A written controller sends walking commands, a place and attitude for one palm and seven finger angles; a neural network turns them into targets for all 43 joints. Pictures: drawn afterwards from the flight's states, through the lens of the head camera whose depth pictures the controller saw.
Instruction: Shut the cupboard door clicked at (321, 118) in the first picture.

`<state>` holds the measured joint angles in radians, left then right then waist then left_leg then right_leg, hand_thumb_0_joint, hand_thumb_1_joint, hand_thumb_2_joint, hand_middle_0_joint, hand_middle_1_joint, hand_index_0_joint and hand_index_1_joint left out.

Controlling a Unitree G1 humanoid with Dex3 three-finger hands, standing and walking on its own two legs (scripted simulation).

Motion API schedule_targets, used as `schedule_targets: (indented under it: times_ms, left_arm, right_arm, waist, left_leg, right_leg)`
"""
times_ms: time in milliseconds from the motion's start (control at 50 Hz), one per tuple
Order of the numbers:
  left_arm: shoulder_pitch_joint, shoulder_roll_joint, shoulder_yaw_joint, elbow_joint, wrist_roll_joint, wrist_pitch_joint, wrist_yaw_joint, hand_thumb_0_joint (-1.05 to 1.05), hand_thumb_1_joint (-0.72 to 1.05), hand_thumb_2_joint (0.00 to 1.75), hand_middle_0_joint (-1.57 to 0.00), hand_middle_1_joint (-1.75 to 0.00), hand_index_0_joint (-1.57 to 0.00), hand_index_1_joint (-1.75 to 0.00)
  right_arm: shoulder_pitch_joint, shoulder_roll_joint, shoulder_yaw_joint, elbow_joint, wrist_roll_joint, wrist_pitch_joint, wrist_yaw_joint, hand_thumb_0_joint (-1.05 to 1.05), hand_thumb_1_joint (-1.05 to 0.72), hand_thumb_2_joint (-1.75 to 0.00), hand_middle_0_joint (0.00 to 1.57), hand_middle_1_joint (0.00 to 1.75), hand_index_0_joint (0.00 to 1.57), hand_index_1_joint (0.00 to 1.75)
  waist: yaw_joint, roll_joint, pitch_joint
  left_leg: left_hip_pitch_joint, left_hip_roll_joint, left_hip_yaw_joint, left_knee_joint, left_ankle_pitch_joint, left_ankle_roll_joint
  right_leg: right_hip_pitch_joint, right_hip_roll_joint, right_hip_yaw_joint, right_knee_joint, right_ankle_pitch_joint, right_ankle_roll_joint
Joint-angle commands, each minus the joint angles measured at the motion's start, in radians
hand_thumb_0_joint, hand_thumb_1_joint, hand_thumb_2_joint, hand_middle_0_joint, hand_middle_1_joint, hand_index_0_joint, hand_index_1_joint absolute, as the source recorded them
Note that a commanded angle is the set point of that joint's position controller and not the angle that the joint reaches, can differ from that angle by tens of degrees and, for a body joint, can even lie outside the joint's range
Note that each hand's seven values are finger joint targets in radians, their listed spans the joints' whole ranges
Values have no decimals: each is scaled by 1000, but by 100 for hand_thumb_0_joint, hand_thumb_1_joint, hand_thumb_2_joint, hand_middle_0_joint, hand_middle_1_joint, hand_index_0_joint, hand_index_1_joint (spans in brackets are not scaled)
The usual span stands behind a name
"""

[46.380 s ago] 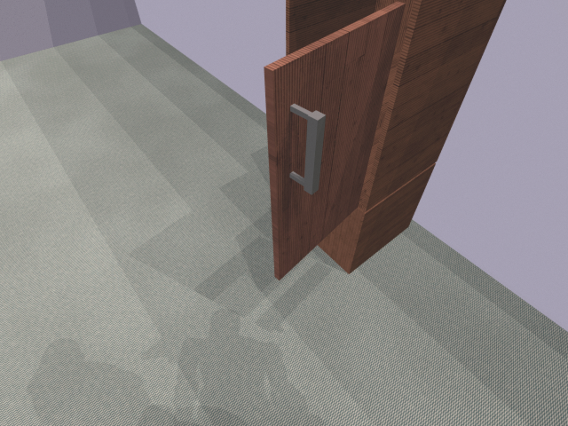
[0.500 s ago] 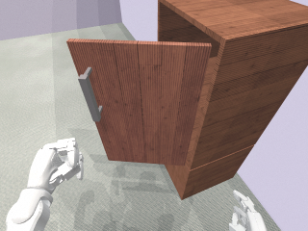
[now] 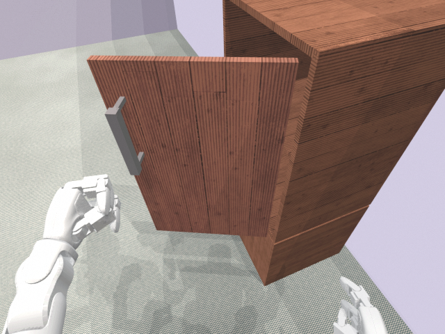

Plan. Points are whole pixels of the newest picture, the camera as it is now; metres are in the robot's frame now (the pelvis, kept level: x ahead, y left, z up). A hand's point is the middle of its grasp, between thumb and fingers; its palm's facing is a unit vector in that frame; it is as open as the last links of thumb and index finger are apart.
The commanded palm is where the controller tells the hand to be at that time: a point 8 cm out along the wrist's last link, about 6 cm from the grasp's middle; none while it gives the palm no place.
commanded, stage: bring the fist close to the handle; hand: left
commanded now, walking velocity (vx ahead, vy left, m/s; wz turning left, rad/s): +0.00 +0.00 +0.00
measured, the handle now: (128, 138) +0.46 +0.24 +0.11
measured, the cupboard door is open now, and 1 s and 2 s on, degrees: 63 63 51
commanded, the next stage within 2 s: push the door shut along its arc in 1.08 s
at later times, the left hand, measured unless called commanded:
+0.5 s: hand (123, 181) +0.34 +0.21 +0.12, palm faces -0.01 -1.00 -0.01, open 3.1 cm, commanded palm +0.31 +0.26 +0.12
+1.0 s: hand (130, 173) +0.36 +0.20 +0.11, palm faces +0.02 -1.00 -0.03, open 3.1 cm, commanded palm +0.33 +0.25 +0.12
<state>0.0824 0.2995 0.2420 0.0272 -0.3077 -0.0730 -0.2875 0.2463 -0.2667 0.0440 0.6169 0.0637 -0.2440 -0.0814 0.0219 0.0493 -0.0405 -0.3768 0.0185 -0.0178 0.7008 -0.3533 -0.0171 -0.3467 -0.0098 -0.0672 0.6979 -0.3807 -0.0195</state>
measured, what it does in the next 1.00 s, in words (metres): stands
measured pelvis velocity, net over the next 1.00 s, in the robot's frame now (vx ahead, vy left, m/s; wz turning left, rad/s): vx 0.00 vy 0.02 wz -0.03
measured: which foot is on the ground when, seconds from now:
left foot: down 0.00-1.00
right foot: down 0.00-1.00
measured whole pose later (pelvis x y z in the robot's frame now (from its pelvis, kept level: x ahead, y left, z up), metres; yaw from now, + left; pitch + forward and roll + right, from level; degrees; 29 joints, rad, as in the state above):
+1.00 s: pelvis +0.00 +0.02 +0.00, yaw -2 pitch +3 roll +0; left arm -0.24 0.29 0.25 0.37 -0.23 -0.09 -0.19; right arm 0.27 -0.26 0.03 0.62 0.06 -0.10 -0.06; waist -0.02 0.03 -0.05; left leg -0.38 0.01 0.02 0.67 -0.34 0.00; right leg -0.37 -0.02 -0.03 0.67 -0.36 0.00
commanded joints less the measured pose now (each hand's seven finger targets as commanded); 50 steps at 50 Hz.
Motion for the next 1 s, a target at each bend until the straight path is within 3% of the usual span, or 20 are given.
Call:
schedule_targets:
  times_ms: [0, 60, 100, 160, 200, 280, 300, 340, 380, 400, 440, 580, 620, 680, 700, 760, 820, 880, 900, 980]
  left_arm:
    - [-171, 222, 140, -113, -42, -17, -27, 0, 90, 90, -130, -150, -130, -150]
    - [-270, 198, 135, -145, -42, -38, -3, 0, 90, 90, -130, -150, -130, -150]
    - [-328, 234, 154, -136, -30, -61, 22, 0, 90, 90, -130, -150, -130, -150]
    - [-374, 177, 84, -137, -6, -89, 26, 0, 90, 90, -130, -150, -130, -150]
    - [-357, 184, 76, -101, 4, -87, 21, 0, 90, 90, -130, -150, -130, -150]
    - [-442, 170, 48, -36, 12, -52, 15, 0, 90, 90, -130, -150, -130, -150]
    - [-458, 203, 74, -20, 13, -48, 25, 0, 90, 90, -130, -150, -130, -150]
    - [-506, 157, 35, -36, 17, -41, 34, 0, 90, 90, -130, -150, -130, -150]
    - [-538, 172, 57, -33, 21, -44, 53, 0, 90, 90, -130, -150, -130, -150]
    - [-542, 209, 87, -12, 25, -47, 65, 0, 90, 90, -130, -150, -130, -150]
    - [-554, 211, 103, 12, 27, -57, 74, 0, 90, 90, -130, -150, -130, -150]
    - [-639, 171, 45, 109, 52, -57, 66, 0, 90, 90, -130, -150, -130, -150]
    - [-658, 183, 47, 143, 53, -49, 62, 0, 90, 90, -130, -150, -130, -150]
    - [-703, 175, 42, 125, 50, -61, 62, 0, 90, 90, -130, -150, -130, -150]
    - [-670, 196, 65, 120, 49, -67, 68, 0, 90, 90, -130, -150, -130, -150]
    - [-637, 164, 47, 74, 50, -90, 75, 0, 90, 90, -130, -150, -130, -150]
    - [-616, 189, 70, 120, 56, -89, 90, 0, 90, 90, -130, -150, -130, -150]
    - [-613, 187, 76, 127, 61, -83, 98, 0, 90, 90, -130, -150, -130, -150]
    - [-623, 219, 95, 130, 65, -83, 102, 0, 90, 90, -130, -150, -130, -150]
    - [-698, 207, 73, 103, 61, -102, 93, 0, 90, 90, -130, -150, -130, -150]
  right_arm:
    - [-84, -119, -47, -170, -1, -40, -14, 0, -90, -90, 20, 30, 20, 30]
    - [-92, -108, -46, -179, -2, -36, -13, 0, -90, -90, 20, 30, 20, 30]
    - [-84, -113, -48, -165, -6, -32, -12, 0, -90, -90, 20, 30, 20, 30]
    - [-77, -109, -50, -161, -5, -35, -7, 0, -90, -90, 20, 30, 20, 30]
    - [-62, -117, -54, -154, -8, -32, -6, 0, -90, -90, 20, 30, 20, 30]
    - [-64, -117, -52, -146, 2, -17, -11, 0, -90, -90, 20, 30, 20, 30]
    - [-59, -124, -52, -139, -1, -11, -12, 0, -90, -90, 20, 30, 20, 30]
    - [-70, -117, -51, -151, 1, -7, -12, 0, -90, -90, 20, 30, 20, 30]
    - [-66, -117, -52, -147, -4, -2, -11, 0, -90, -90, 20, 30, 20, 30]
    - [-56, -123, -53, -137, -8, 4, -11, 0, -90, -90, 20, 30, 20, 30]
    - [-59, -119, -53, -137, -9, 13, -8, 0, -90, -90, 20, 30, 20, 30]
    - [-43, -120, -57, -128, -5, 44, 3, 0, -90, -90, 20, 30, 20, 30]
    - [-37, -125, -57, -127, -3, 56, 2, 0, -90, -90, 20, 30, 20, 30]
    - [-31, -123, -63, -130, -5, 61, 2, 0, -90, -90, 20, 30, 20, 30]
    - [-31, -126, -64, -135, -9, 63, 4, 0, -90, -90, 20, 30, 20, 30]
    - [-29, -117, -68, -141, -10, 66, 11, 0, -90, -90, 20, 30, 20, 30]
    - [-29, -122, -65, -135, -9, 79, 14, 0, -90, -90, 20, 30, 20, 30]
    - [-35, -121, -67, -141, -8, 88, 15, 0, -90, -90, 20, 30, 20, 30]
    - [-38, -125, -67, -139, -9, 92, 12, 0, -90, -90, 20, 30, 20, 30]
    - [-50, -118, -63, -138, -6, 94, 6, 0, -90, -90, 20, 30, 20, 30]
  waist:
    - [17, -95, -165]
    - [14, -60, -175]
    - [2, -59, -168]
    - [-9, 15, -193]
    - [-12, -25, -206]
    - [-25, 12, -160]
    - [-26, -34, -163]
    - [-26, -6, -184]
    - [-19, 8, -224]
    - [-22, -34, -232]
    - [-18, -46, -247]
    - [-33, 7, -230]
    - [-39, -17, -218]
    - [-37, 6, -265]
    - [-24, -11, -281]
    - [-20, -9, -322]
    - [-23, -27, -250]
    - [-22, -39, -237]
    - [-24, -51, -223]
    - [-37, 3, -233]
  left_leg:
    - [28, -34, 18, -77, 216, 44]
    - [59, -34, 18, -93, 241, 43]
    - [64, -29, 18, -89, 236, 43]
    - [99, -29, 18, -97, 247, 41]
    - [101, -24, 15, -90, 268, 44]
    - [91, -25, 8, -110, 205, 39]
    - [83, -21, 1, -112, 201, 41]
    - [102, -22, -1, -118, 212, 39]
    - [125, -20, -3, -115, 249, 35]
    - [120, -16, -3, -111, 257, 38]
    - [113, -19, 4, -111, 265, 36]
    - [120, -15, 4, -108, 296, 31]
    - [106, -13, 3, -108, 282, 33]
    - [138, -13, -1, -104, 312, 29]
    - [138, -12, -2, -101, 323, 31]
    - [164, -11, 4, -95, 397, 30]
    - [116, -10, 8, -108, 342, 31]
    - [103, -15, 16, -115, 305, 33]
    - [95, -16, 19, -113, 288, 37]
    - [118, -18, 19, -117, 255, 37]
  right_leg:
    - [92, -13, 74, -135, 309, 28]
    - [73, 0, 46, -118, 331, 20]
    - [61, 3, 49, -119, 310, 20]
    - [42, 9, 37, -105, 313, 10]
    - [52, 11, 34, -100, 334, 10]
    - [10, 13, 26, -118, 265, 7]
    - [19, 13, 26, -123, 250, 8]
    - [17, 13, 20, -116, 258, 5]
    - [26, 15, 15, -106, 289, 2]
    - [39, 15, 18, -109, 297, 4]
    - [49, 14, 21, -103, 315, 5]
    - [22, 16, 17, -99, 340, -1]
    - [21, 16, 17, -104, 331, 0]
    - [26, 18, 16, -97, 349, -4]
    - [46, 19, 17, -96, 356, -4]
    - [66, 19, 16, -83, 423, -2]
    - [52, 19, 16, -94, 390, 0]
    - [54, 19, 21, -102, 371, 2]
    - [59, 17, 27, -111, 359, 4]
    - [44, 20, 32, -118, 328, 0]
